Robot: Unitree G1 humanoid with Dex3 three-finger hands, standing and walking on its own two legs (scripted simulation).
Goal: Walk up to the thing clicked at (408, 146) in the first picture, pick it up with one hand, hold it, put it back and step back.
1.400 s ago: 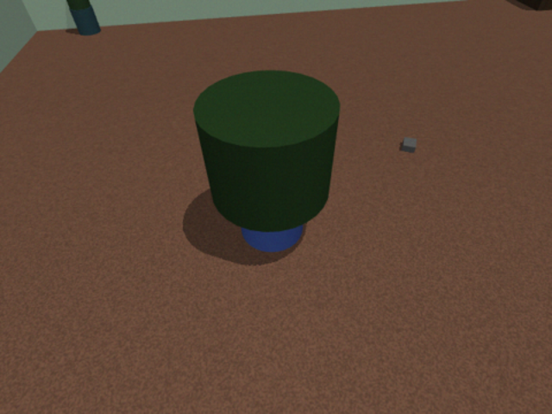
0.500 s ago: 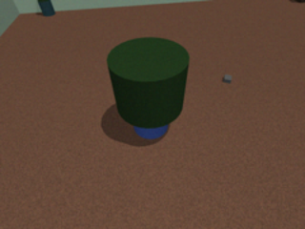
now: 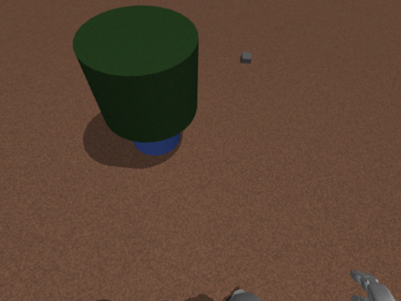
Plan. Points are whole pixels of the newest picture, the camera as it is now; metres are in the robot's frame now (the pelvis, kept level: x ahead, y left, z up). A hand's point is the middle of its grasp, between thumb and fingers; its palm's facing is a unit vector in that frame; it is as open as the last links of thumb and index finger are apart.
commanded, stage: walk up
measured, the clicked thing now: (246, 57) +1.86 -0.29 -0.74
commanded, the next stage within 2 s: stand in 1.96 s
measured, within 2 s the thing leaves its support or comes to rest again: neither
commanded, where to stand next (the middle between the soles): +0.06 -0.03 m, yaw -40 degrees
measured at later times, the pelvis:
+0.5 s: pelvis +0.02 -0.01 +0.00, yaw -20 degrees
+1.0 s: pelvis +0.03 +0.00 +0.00, yaw -32 degrees
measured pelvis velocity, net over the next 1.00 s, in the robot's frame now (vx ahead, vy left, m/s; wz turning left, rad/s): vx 0.03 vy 0.00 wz -0.55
